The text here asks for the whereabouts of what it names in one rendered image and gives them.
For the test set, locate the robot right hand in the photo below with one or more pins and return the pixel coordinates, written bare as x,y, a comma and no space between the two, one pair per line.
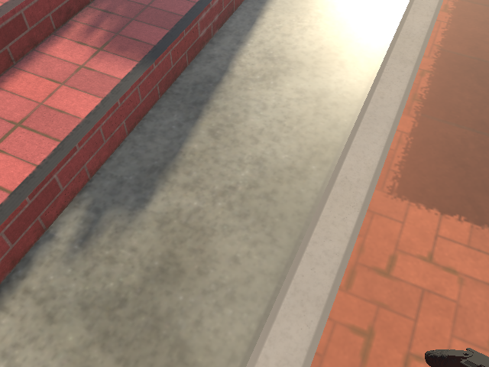
456,358

